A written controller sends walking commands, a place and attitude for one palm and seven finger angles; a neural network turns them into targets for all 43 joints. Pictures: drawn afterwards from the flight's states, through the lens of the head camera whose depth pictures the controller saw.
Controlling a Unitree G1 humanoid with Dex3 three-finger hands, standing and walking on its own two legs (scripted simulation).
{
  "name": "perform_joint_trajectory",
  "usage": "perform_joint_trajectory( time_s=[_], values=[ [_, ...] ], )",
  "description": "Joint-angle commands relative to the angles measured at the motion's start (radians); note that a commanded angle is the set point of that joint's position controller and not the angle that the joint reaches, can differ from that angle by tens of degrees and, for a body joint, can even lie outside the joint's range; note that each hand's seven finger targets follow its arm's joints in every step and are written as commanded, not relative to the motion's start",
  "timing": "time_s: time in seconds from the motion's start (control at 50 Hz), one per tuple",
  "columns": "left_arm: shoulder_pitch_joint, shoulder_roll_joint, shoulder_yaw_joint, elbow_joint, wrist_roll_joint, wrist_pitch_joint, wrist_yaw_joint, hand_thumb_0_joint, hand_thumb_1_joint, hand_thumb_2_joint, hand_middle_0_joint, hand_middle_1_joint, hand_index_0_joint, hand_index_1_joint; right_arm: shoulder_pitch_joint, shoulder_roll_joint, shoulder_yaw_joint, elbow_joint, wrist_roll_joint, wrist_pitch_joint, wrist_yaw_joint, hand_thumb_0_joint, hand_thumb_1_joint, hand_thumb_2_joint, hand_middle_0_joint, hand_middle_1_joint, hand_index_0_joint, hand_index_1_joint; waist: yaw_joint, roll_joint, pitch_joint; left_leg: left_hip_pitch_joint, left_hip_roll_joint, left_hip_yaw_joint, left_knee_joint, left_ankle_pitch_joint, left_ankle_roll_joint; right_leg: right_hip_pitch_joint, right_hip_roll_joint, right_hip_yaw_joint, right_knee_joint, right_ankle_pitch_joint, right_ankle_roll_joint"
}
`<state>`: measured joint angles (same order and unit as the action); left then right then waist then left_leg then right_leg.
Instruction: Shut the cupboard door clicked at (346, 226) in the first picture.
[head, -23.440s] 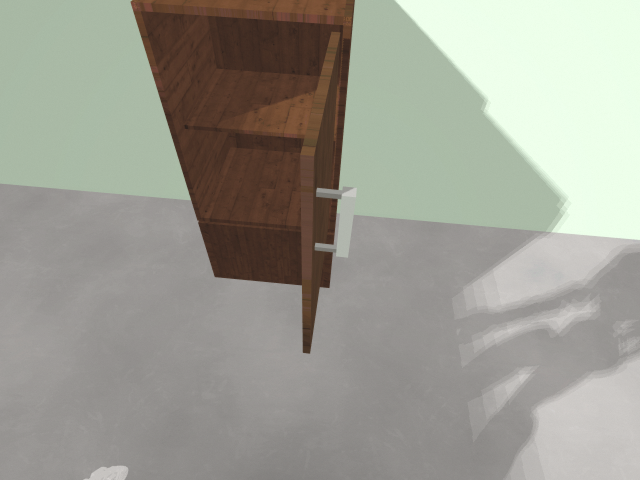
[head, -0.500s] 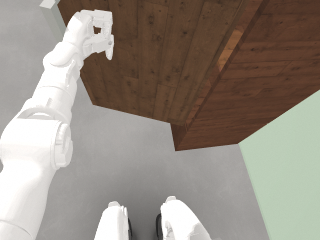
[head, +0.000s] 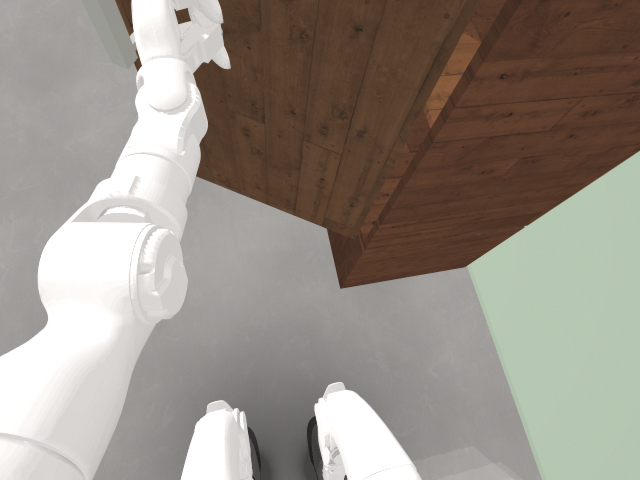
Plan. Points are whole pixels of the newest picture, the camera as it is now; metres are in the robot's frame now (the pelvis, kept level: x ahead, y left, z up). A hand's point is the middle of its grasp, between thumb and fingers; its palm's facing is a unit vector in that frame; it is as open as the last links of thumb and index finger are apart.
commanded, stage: pull the fist back off the door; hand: left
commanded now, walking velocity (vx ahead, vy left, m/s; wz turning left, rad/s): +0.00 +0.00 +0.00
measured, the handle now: out of the picture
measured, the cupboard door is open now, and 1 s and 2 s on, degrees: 57 57 57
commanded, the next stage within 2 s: draw the hand back to the body in 0.68 s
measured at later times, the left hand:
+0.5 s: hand (225, 97) +0.51 +0.02 +0.11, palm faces +0.00 -1.00 -0.02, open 3.1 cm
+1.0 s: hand (199, 117) +0.47 +0.05 +0.13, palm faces +0.02 -1.00 -0.04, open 3.1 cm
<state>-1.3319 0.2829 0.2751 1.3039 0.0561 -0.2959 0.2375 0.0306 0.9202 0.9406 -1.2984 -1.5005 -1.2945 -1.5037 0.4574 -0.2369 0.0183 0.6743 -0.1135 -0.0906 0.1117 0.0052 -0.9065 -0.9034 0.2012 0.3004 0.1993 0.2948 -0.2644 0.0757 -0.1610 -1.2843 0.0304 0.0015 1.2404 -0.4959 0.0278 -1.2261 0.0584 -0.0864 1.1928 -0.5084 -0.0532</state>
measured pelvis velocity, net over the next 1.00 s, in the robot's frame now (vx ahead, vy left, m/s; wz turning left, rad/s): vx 0.02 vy -0.02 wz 0.00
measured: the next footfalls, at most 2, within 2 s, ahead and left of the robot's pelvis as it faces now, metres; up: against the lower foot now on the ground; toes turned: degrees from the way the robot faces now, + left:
none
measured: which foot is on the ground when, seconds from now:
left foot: down 0.00-1.00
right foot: down 0.00-1.00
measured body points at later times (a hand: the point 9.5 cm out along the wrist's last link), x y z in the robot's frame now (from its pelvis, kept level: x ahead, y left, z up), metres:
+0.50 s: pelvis +0.03 -0.02 +0.05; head +0.14 -0.02 +0.48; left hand +0.50 +0.08 +0.12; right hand +0.05 -0.28 -0.08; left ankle +0.03 +0.10 -0.62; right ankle +0.02 -0.09 -0.62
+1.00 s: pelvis +0.02 -0.02 +0.06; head +0.11 -0.04 +0.50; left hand +0.46 +0.10 +0.14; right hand +0.06 -0.25 -0.08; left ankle +0.03 +0.10 -0.62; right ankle +0.02 -0.09 -0.62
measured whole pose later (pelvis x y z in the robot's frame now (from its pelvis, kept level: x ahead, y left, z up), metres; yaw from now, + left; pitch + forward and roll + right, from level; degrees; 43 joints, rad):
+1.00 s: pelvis +0.02 -0.02 +0.06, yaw +0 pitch +17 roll +1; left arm -0.64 0.10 0.12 0.84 -0.05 -0.43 0.15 0.02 0.90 0.90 -1.30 -1.50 -1.30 -1.50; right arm 0.38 -0.22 -0.01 0.63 -0.02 0.05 0.07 0.01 -0.91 -0.90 0.20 0.30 0.20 0.29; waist -0.10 0.05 -0.13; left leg -0.81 0.02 0.06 0.94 -0.43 0.01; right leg -0.80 0.06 -0.01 0.96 -0.46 -0.06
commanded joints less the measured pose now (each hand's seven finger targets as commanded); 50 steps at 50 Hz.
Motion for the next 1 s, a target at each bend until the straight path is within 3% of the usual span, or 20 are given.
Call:
perform_joint_trajectory(
  time_s=[0.0,0.08,0.12,0.16,0.24,0.3,0.38,0.42,0.44,0.5,0.54,0.58,0.64,0.66,0.76,0.78,0.84,0.88,0.94,0.98],
  values=[
    [-0.499,0.093,-0.068,-0.259,0.113,-0.146,0.058,0.000,0.900,0.900,-1.300,-1.500,-1.300,-1.500,0.252,-0.188,-0.095,-0.011,0.000,0.039,0.031,0.000,-0.900,-0.900,0.200,0.300,0.200,0.300,-0.039,0.115,-0.653,0.627,-0.012,-0.089,-0.118,0.455,-0.004,0.266,-0.004,0.058,-0.172,0.405,0.035],
    [-0.418,0.108,-0.023,-0.265,0.025,-0.106,0.000,0.000,0.900,0.900,-1.300,-1.500,-1.300,-1.500,0.235,-0.185,-0.088,-0.039,0.030,0.076,0.010,0.000,-0.900,-0.900,0.200,0.300,0.200,0.300,-0.011,0.043,-0.627,0.580,-0.027,-0.054,-0.176,0.397,0.006,0.429,-0.004,0.078,-0.231,0.453,0.041],
    [-0.376,0.127,0.019,-0.293,-0.016,-0.120,-0.005,0.000,0.900,0.900,-1.300,-1.500,-1.300,-1.500,0.228,-0.177,-0.083,-0.048,0.035,0.080,0.000,0.000,-0.900,-0.900,0.200,0.300,0.200,0.300,0.003,-0.014,-0.594,0.538,-0.032,-0.037,-0.196,0.376,0.012,0.504,-0.005,0.091,-0.254,0.478,0.046],
    [-0.318,0.124,0.028,-0.350,-0.028,-0.171,-0.008,0.000,0.900,0.900,-1.300,-1.500,-1.300,-1.500,0.217,-0.166,-0.083,-0.053,0.035,0.073,-0.004,0.000,-0.900,-0.900,0.200,0.300,0.200,0.300,0.030,-0.002,-0.601,0.558,-0.036,-0.026,-0.205,0.412,0.010,0.543,-0.009,0.100,-0.255,0.537,0.046],
    [-0.120,-0.004,-0.066,-0.344,-0.011,-0.227,-0.027,0.000,0.900,0.900,-1.300,-1.500,-1.300,-1.500,0.202,-0.151,-0.093,-0.055,0.039,0.073,0.006,0.000,-0.900,-0.900,0.200,0.300,0.200,0.300,0.049,-0.042,-0.516,0.571,-0.042,-0.006,-0.226,0.445,0.010,0.571,-0.013,0.100,-0.267,0.616,0.048],
    [-0.006,-0.054,-0.100,-0.304,-0.029,-0.199,-0.047,0.000,0.900,0.900,-1.300,-1.500,-1.300,-1.500,0.182,-0.153,-0.098,-0.057,0.052,0.091,0.006,0.000,-0.900,-0.900,0.200,0.300,0.200,0.300,0.055,-0.117,-0.434,0.519,-0.049,0.013,-0.247,0.392,0.013,0.614,-0.023,0.119,-0.301,0.634,0.063],
    [0.038,-0.112,-0.138,-0.444,-0.064,-0.224,-0.051,0.000,0.900,0.900,-1.300,-1.500,-1.300,-1.500,0.135,-0.143,-0.106,-0.074,0.061,0.094,-0.001,0.000,-0.900,-0.900,0.200,0.300,0.200,0.300,0.089,-0.062,-0.467,0.620,-0.052,0.018,-0.257,0.440,0.008,0.621,-0.028,0.114,-0.303,0.672,0.059],
    [0.065,-0.154,-0.189,-0.507,-0.067,-0.248,-0.051,0.000,0.900,0.900,-1.300,-1.500,-1.300,-1.500,0.109,-0.136,-0.108,-0.077,0.063,0.091,-0.002,0.000,-0.900,-0.900,0.200,0.300,0.200,0.300,0.091,-0.072,-0.453,0.648,-0.050,0.014,-0.265,0.442,0.007,0.613,-0.029,0.107,-0.305,0.660,0.056],
    [0.056,-0.185,-0.229,-0.529,-0.064,-0.257,-0.051,0.000,0.900,0.900,-1.300,-1.500,-1.300,-1.500,0.099,-0.134,-0.109,-0.077,0.065,0.091,-0.006,0.000,-0.900,-0.900,0.200,0.300,0.200,0.300,0.078,-0.065,-0.434,0.673,-0.047,0.011,-0.264,0.453,0.009,0.583,-0.029,0.101,-0.303,0.652,0.054],
    [0.057,-0.183,-0.245,-0.515,-0.052,-0.262,-0.035,0.000,0.900,0.900,-1.300,-1.500,-1.300,-1.500,0.069,-0.136,-0.107,-0.066,0.067,0.097,-0.013,0.000,-0.900,-0.900,0.200,0.300,0.200,0.300,0.076,-0.087,-0.394,0.663,-0.048,0.007,-0.268,0.382,0.010,0.554,-0.032,0.105,-0.316,0.572,0.060],
    [0.039,-0.149,-0.220,-0.542,-0.050,-0.269,-0.017,0.000,0.900,0.900,-1.300,-1.500,-1.300,-1.500,0.043,-0.137,-0.105,-0.070,0.070,0.099,-0.023,0.000,-0.900,-0.900,0.200,0.300,0.200,0.300,0.085,-0.078,-0.410,0.651,-0.052,0.011,-0.268,0.354,0.011,0.570,-0.038,0.119,-0.316,0.553,0.063],
    [0.061,-0.156,-0.219,-0.525,-0.053,-0.267,-0.006,0.000,0.900,0.900,-1.300,-1.500,-1.300,-1.500,0.016,-0.129,-0.100,-0.073,0.071,0.099,-0.029,0.000,-0.900,-0.900,0.200,0.300,0.200,0.300,0.091,-0.084,-0.408,0.643,-0.053,0.013,-0.270,0.335,0.010,0.577,-0.040,0.120,-0.319,0.538,0.065],
    [-0.005,-0.117,-0.198,-0.506,-0.043,-0.273,0.007,0.000,0.900,0.900,-1.300,-1.500,-1.300,-1.500,0.000,-0.131,-0.095,-0.066,0.069,0.098,-0.039,0.000,-0.900,-0.900,0.200,0.300,0.200,0.300,0.075,-0.110,-0.409,0.614,-0.054,0.007,-0.263,0.313,0.014,0.577,-0.044,0.131,-0.311,0.522,0.072],
    [0.003,-0.139,-0.216,-0.485,-0.043,-0.271,0.006,0.000,0.900,0.900,-1.300,-1.500,-1.300,-1.500,-0.009,-0.127,-0.091,-0.067,0.070,0.096,-0.039,0.000,-0.900,-0.900,0.200,0.300,0.200,0.300,0.076,-0.101,-0.411,0.608,-0.057,0.008,-0.265,0.302,0.012,0.577,-0.045,0.130,-0.314,0.511,0.071],
    [0.012,-0.130,-0.196,-0.388,-0.053,-0.251,-0.007,0.000,0.900,0.900,-1.300,-1.500,-1.300,-1.500,-0.013,-0.131,-0.085,-0.068,0.071,0.095,-0.042,0.000,-0.900,-0.900,0.200,0.300,0.200,0.300,0.073,-0.120,-0.418,0.575,-0.055,0.004,-0.264,0.286,0.011,0.576,-0.045,0.132,-0.311,0.492,0.073],
    [0.026,-0.117,-0.174,-0.370,-0.058,-0.245,-0.008,0.000,0.900,0.900,-1.300,-1.500,-1.300,-1.500,-0.009,-0.133,-0.084,-0.071,0.070,0.095,-0.042,0.000,-0.900,-0.900,0.200,0.300,0.200,0.300,0.082,-0.124,-0.419,0.565,-0.056,0.005,-0.266,0.284,0.010,0.585,-0.044,0.130,-0.311,0.487,0.069],
    [0.173,-0.035,-0.092,-0.466,-0.077,-0.240,-0.034,0.000,0.900,0.900,-1.300,-1.500,-1.300,-1.500,-0.008,-0.140,-0.084,-0.114,0.076,0.099,-0.040,0.000,-0.900,-0.900,0.200,0.300,0.200,0.300,0.159,-0.104,-0.507,0.614,-0.056,0.015,-0.302,0.352,0.006,0.698,-0.039,0.129,-0.308,0.561,0.058],
    [0.282,-0.046,-0.114,-0.583,-0.090,-0.228,-0.063,0.000,0.900,0.900,-1.300,-1.500,-1.300,-1.500,-0.018,-0.132,-0.082,-0.149,0.089,0.103,-0.042,0.000,-0.900,-0.900,0.200,0.300,0.200,0.300,0.185,-0.131,-0.517,0.630,-0.057,0.030,-0.334,0.374,0.008,0.783,-0.038,0.135,-0.334,0.622,0.062],
    [0.408,-0.037,-0.134,-0.739,-0.112,-0.193,-0.102,0.000,0.900,0.900,-1.300,-1.500,-1.300,-1.500,-0.032,-0.132,-0.082,-0.181,0.109,0.109,-0.054,0.000,-0.900,-0.900,0.200,0.300,0.200,0.300,0.197,-0.175,-0.467,0.667,-0.053,0.039,-0.388,0.371,0.015,0.860,-0.039,0.144,-0.389,0.650,0.075],
    [0.476,-0.060,-0.168,-0.842,-0.142,-0.162,-0.130,0.000,0.900,0.900,-1.300,-1.500,-1.300,-1.500,-0.057,-0.127,-0.080,-0.193,0.127,0.106,-0.066,0.000,-0.900,-0.900,0.200,0.300,0.200,0.300,0.194,-0.180,-0.394,0.713,-0.050,0.046,-0.428,0.347,0.019,0.866,-0.038,0.139,-0.445,0.621,0.081]
  ],
)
